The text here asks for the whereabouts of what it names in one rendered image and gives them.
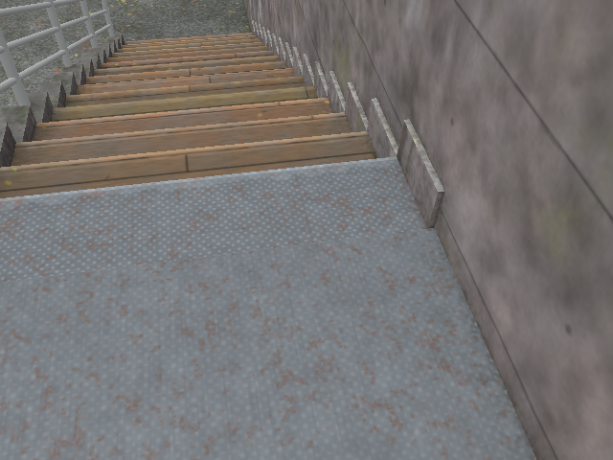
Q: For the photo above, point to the stairs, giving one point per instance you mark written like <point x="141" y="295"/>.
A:
<point x="178" y="108"/>

